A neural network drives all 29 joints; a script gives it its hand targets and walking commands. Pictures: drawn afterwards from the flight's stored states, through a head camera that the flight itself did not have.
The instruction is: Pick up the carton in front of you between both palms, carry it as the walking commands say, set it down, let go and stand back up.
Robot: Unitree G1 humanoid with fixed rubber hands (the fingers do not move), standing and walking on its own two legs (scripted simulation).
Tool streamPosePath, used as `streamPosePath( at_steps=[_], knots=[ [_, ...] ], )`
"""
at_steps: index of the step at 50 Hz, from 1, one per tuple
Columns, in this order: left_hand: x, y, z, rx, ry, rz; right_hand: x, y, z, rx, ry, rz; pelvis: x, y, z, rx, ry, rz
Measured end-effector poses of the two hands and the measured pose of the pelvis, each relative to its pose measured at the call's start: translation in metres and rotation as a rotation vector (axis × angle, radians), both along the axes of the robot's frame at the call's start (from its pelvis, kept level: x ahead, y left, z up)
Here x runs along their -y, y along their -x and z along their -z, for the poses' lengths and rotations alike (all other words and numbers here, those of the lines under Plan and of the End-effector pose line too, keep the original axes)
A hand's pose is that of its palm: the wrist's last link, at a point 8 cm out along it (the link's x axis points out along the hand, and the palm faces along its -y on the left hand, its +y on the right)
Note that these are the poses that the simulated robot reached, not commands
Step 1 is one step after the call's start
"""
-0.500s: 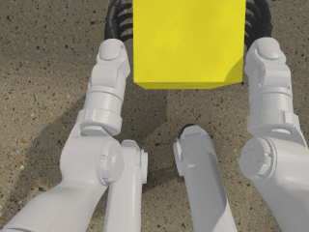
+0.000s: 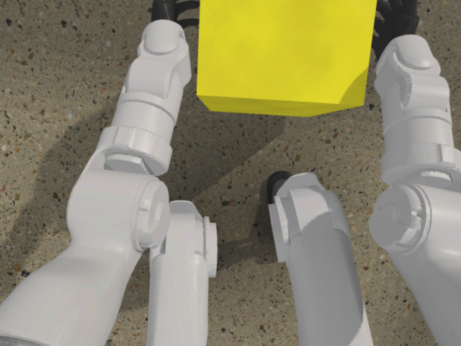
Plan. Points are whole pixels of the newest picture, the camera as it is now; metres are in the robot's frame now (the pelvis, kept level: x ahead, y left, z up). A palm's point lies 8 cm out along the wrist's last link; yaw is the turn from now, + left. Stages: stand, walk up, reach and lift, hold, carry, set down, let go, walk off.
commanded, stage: set down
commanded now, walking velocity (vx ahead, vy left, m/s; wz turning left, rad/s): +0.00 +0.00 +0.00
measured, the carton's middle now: (271, 46) +0.51 -0.15 -0.25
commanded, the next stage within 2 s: none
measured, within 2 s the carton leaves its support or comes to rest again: rests again in 0.48 s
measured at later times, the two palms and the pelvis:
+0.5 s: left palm (166, 29) +0.55 +0.01 -0.18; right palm (381, 49) +0.46 -0.29 -0.18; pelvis +0.00 +0.01 -0.01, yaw -1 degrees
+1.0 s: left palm (157, 38) +0.55 +0.03 -0.21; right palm (393, 62) +0.44 -0.32 -0.21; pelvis -0.01 +0.00 -0.02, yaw -1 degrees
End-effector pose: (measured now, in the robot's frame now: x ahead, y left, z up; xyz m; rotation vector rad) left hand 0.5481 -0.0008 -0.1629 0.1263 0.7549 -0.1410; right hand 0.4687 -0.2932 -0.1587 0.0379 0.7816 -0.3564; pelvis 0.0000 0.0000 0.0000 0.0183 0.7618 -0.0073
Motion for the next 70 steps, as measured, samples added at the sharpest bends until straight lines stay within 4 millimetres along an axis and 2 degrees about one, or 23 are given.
streamPosePath(
  at_steps=[15, 34, 44, 50, 55, 58, 61, 65, 70],
  knots=[
    [-0.005, 0.002, 0.017, -0.027, -0.02, 0.04, -0.004, 0.009, 0.023, -0.038, -0.017, -0.024, -0.009, 0.001, 0.005, 0.03, 0.014, -0.005],
    [-0.009, -0.001, 0.021, -0.016, 0.005, 0.077, -0.002, 0.007, 0.027, -0.013, -0.041, -0.059, -0.008, 0.007, 0.013, 0.066, 0.017, -0.003],
    [-0.01, -0.003, 0.027, 0.015, 0.014, 0.106, 0.001, 0.007, 0.038, -0.005, -0.045, -0.041, -0.006, 0.009, 0.018, 0.107, 0.013, 0.002],
    [-0.027, -0.001, 0.048, 0.012, -0.016, 0.073, 0.03, 0.025, 0.055, -0.041, 0.017, 0.057, -0.002, 0.01, 0.017, 0.12, 0.016, 0.013],
    [-0.032, 0.0, 0.056, 0.031, -0.012, 0.063, 0.049, 0.022, 0.056, -0.002, 0.038, 0.077, 0.003, 0.009, 0.019, 0.123, 0.013, 0.021],
    [-0.03, -0.003, 0.048, 0.069, -0.005, 0.059, 0.051, 0.013, 0.047, 0.042, 0.03, 0.072, 0.005, 0.01, 0.02, 0.128, 0.008, 0.027],
    [-0.026, -0.007, 0.029, 0.11, -0.008, 0.058, 0.05, 0.004, 0.031, 0.091, 0.019, 0.067, 0.007, 0.01, 0.019, 0.132, 0.003, 0.037],
    [-0.019, -0.013, -0.007, 0.149, -0.023, 0.055, 0.05, 0.001, 0.0, 0.145, 0.01, 0.067, 0.007, 0.01, 0.01, 0.13, -0.006, 0.052],
    [-0.011, -0.017, -0.054, 0.131, -0.038, 0.04, 0.055, 0.01, -0.043, 0.142, 0.007, 0.076, 0.006, 0.01, -0.015, 0.1, -0.019, 0.067]
  ],
)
